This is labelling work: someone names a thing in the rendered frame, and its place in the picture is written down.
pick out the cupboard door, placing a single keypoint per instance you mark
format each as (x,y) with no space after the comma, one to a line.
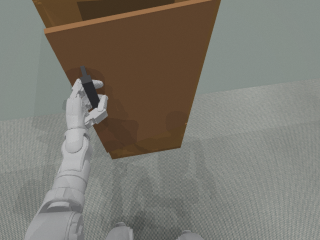
(148,61)

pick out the robot left shin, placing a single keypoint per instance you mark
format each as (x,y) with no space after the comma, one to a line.
(120,224)

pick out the handle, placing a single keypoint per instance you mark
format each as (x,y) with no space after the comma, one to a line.
(89,88)

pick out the robot left upper arm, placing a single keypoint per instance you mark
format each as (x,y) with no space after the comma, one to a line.
(66,225)

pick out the robot left thigh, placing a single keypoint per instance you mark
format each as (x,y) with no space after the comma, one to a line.
(120,233)

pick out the robot left forearm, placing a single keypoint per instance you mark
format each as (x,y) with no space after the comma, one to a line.
(67,192)

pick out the left robot hand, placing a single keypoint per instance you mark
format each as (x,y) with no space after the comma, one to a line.
(78,104)

